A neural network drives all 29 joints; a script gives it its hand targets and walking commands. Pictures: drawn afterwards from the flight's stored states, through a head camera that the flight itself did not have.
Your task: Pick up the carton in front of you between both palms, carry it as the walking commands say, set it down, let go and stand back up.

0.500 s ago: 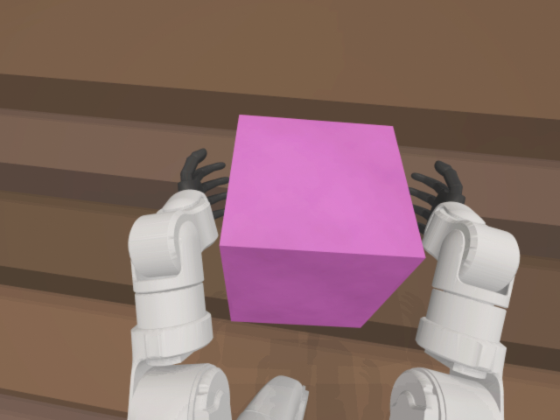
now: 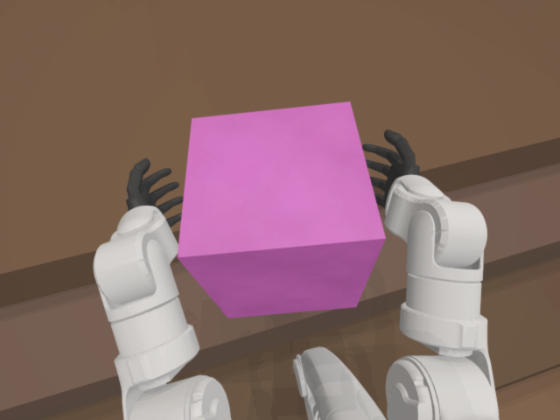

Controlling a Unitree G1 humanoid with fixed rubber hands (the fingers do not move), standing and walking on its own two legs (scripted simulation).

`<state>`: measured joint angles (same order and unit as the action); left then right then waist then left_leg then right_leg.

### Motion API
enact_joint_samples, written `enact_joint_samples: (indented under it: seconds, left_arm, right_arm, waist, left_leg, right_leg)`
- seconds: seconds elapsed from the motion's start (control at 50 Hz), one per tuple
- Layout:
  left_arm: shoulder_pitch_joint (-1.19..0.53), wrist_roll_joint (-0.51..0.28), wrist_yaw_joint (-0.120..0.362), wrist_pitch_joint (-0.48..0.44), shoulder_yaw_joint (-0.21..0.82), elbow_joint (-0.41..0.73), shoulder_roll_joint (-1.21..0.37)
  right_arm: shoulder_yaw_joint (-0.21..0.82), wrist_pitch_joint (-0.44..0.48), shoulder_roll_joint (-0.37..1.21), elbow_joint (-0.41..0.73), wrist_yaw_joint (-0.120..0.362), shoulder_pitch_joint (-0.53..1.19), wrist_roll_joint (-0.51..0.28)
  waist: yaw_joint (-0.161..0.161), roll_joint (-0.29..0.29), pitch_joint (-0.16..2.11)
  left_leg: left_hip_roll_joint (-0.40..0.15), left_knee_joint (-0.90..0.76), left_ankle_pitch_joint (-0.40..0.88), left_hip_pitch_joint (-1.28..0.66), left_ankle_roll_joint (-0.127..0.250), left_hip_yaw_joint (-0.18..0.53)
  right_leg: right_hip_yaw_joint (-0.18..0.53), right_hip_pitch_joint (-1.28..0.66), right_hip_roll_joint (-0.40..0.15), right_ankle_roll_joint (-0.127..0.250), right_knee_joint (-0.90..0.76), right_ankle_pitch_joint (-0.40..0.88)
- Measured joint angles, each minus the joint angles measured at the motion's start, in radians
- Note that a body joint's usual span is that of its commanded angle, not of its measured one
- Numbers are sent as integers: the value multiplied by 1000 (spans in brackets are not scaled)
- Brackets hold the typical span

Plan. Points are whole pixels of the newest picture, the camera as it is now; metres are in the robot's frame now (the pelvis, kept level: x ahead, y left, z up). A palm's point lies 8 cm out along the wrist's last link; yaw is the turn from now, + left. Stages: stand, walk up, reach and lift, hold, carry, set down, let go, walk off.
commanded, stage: carry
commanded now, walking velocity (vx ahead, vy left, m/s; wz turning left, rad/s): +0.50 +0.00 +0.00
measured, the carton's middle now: (282, 222) +0.38 -0.05 +0.08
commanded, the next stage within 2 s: none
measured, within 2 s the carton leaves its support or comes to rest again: neither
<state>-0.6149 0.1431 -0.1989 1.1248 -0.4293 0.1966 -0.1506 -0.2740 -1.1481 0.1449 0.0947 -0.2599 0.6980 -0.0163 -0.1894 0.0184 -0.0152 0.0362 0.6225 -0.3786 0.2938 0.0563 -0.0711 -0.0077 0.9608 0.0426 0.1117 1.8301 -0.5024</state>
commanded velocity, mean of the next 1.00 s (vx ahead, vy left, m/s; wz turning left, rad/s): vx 0.50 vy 0.00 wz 0.00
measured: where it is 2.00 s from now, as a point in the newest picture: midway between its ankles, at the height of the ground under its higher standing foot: (196, 115)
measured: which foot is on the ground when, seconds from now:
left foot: down 0.00-0.20, up 0.22-0.54, down 0.56-1.00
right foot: up 0.00-0.12, down 0.14-0.60, up 0.62-1.00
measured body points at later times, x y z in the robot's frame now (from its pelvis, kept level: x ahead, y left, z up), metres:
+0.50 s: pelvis +0.35 +0.01 +0.16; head +0.36 +0.02 +0.61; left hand +0.70 +0.20 +0.35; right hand +0.74 -0.11 +0.34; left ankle +0.43 +0.14 -0.32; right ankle +0.26 -0.13 -0.57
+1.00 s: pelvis +0.69 +0.08 +0.33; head +0.68 +0.11 +0.78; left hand +1.06 +0.24 +0.50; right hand +1.05 -0.07 +0.52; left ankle +0.55 +0.18 -0.42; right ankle +0.89 -0.02 -0.22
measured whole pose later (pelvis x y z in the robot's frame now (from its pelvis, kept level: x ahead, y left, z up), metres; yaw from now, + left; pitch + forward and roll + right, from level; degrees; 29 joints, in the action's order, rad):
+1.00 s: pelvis +0.69 +0.08 +0.33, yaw +2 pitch +2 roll -4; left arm -0.70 0.12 -0.21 1.22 -0.36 0.09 -0.11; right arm -0.32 -1.22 0.10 0.05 -0.22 0.72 0.01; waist -0.08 -0.03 0.08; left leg -0.08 0.21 -0.27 -0.08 0.05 -0.03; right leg -0.15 1.12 -0.05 0.16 1.45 -0.47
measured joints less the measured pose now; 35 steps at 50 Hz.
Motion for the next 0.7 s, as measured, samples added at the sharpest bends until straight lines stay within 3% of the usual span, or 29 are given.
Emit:
enact_joint_samples:
  seconds: [0.04, 0.08, 0.12, 0.14, 0.16, 0.18, 0.2, 0.24, 0.26, 0.3, 0.32, 0.36, 0.42, 0.48, 0.5, 0.54, 0.56, 0.58, 0.6, 0.62, 0.66, 0.7]
  left_arm:
    - [-8, -1, -3, 10, 20, -8, 27]
    - [-16, -7, -4, 32, 38, -32, 43]
    - [-39, -21, -8, 59, 54, -67, 47]
    - [-55, -35, -11, 71, 64, -88, 46]
    - [-63, -52, -15, 79, 77, -110, 42]
    - [-66, -72, -18, 84, 94, -128, 33]
    - [-77, -92, -19, 94, 115, -141, 21]
    - [-102, -92, -47, 89, 153, -154, 2]
    - [-92, -92, -61, 80, 170, -151, -2]
    - [-61, -116, -86, 77, 192, -133, 1]
    - [-55, -131, -91, 81, 192, -124, 7]
    - [-66, -158, -96, 83, 182, -110, 20]
    - [-118, -182, -95, 67, 174, -111, 33]
    - [-169, -165, -91, 56, 177, -153, 24]
    - [-175, -156, -87, 62, 174, -164, 26]
    - [-174, -140, -72, 80, 153, -177, 34]
    - [-163, -132, -60, 89, 130, -174, 36]
    - [-146, -122, -45, 95, 102, -170, 37]
    - [-125, -111, -28, 98, 70, -162, 36]
    - [-114, -95, -16, 102, 37, -153, 39]
    - [-106, -69, -3, 90, -6, -147, 48]
    - [-73, -40, 8, 71, -36, -122, 28]
  right_arm:
    - [8, 4, -3, -9, 5, 3, 8]
    - [7, -10, -8, -20, 10, -3, 15]
    - [-16, -35, -17, -23, 22, -4, 23]
    - [-37, -47, -20, -18, 29, -7, 25]
    - [-59, -57, -24, -10, 38, -17, 26]
    - [-84, -64, -28, 3, 48, -33, 28]
    - [-115, -68, -34, 20, 55, -49, 39]
    - [-149, -51, -59, 18, 59, -41, 82]
    - [-158, -40, -65, 8, 60, -38, 104]
    - [-179, -32, -45, -2, 63, -45, 132]
    - [-186, -32, -29, 3, 64, -53, 141]
    - [-185, -25, 3, 33, 63, -63, 154]
    - [-177, -22, 0, 79, 53, -42, 167]
    - [-156, -43, -51, 80, 45, -22, 179]
    - [-146, -54, -63, 64, 45, -12, 178]
    - [-128, -79, -74, 15, 50, 13, 161]
    - [-117, -91, -72, -15, 52, 25, 143]
    - [-105, -99, -65, -47, 55, 32, 123]
    - [-90, -106, -56, -75, 59, 37, 101]
    - [-75, -111, -46, -86, 64, 46, 75]
    - [-32, -97, -25, -70, 29, 35, 53]
    - [-7, -72, 5, -43, -8, -11, 46]
  waist:
    - [9, -8, 31]
    - [28, -22, 58]
    - [72, -37, 72]
    - [105, -38, 76]
    - [146, -46, 84]
    - [197, -57, 91]
    - [245, -46, 94]
    - [350, -40, 54]
    - [383, -60, 40]
    - [412, -85, 29]
    - [419, -80, 25]
    - [428, -53, 8]
    - [404, -34, 1]
    - [373, -25, 35]
    - [359, -21, 46]
    - [305, -8, 64]
    - [268, -6, 73]
    - [221, 2, 83]
    - [167, -1, 88]
    - [111, -16, 72]
    - [29, -13, 10]
    - [-5, 30, -14]
  left_leg:
    - [-16, -93, 1, -93, -6, 25]
    - [-48, -208, 9, -200, -23, 52]
    - [-93, -353, 52, -313, -37, 59]
    - [-113, -395, 87, -350, -31, 41]
    - [-138, -388, 121, -359, -18, 19]
    - [-169, -309, 160, -327, -7, 1]
    - [-181, -132, 268, -241, 2, 9]
    - [-107, 449, 237, -24, -23, 128]
    - [-54, 736, 190, 88, -16, 177]
    - [35, 1118, 111, 277, 13, 206]
    - [59, 1214, 65, 358, 27, 193]
    - [55, 1253, 0, 491, 48, 152]
    - [3, 1238, -104, 667, 70, 124]
    - [-53, 1320, -245, 850, 86, 106]
    - [-77, 1281, -264, 893, 87, 96]
    - [-116, 1020, -186, 901, 97, 44]
    - [-117, 876, -125, 857, 98, 10]
    - [-94, 801, -170, 777, 101, -27]
    - [-58, 705, -180, 662, 104, -47]
    - [-36, 596, -42, 570, 88, -46]
    - [-17, 542, -35, 480, 43, -43]
    - [1, 440, -54, 379, 25, -55]
  right_leg:
    - [-6, 122, -28, 21, 90, -94]
    - [-26, 218, -61, 31, 70, -145]
    - [-82, 234, -93, 40, -180, -76]
    - [-113, 198, -91, 41, -331, -10]
    - [-141, 129, -73, 42, -406, -34]
    - [-165, 24, -44, 43, -482, -71]
    - [-163, -110, -23, 68, -622, 36]
    - [-149, -211, -4, 27, -700, 92]
    - [-150, -254, 9, 10, -735, 81]
    - [-148, -357, 26, -15, -847, 78]
    - [-136, -410, 27, -27, -908, 83]
    - [-100, -513, 16, -51, -1021, 99]
    - [-67, -652, -17, -68, -1167, 114]
    - [-38, -782, -66, -74, -1307, 113]
    - [-24, -829, -88, -80, -1365, 119]
    - [-11, -935, -145, -92, -1511, 159]
    - [-20, -971, -178, -109, -1558, 207]
    - [-37, -977, -216, -108, -1547, 246]
    - [-49, -940, -248, -104, -1460, 294]
    - [-29, -868, -254, -109, -1265, 383]
    - [116, -663, -150, -131, -683, 334]
    - [168, -479, -32, -102, -236, 289]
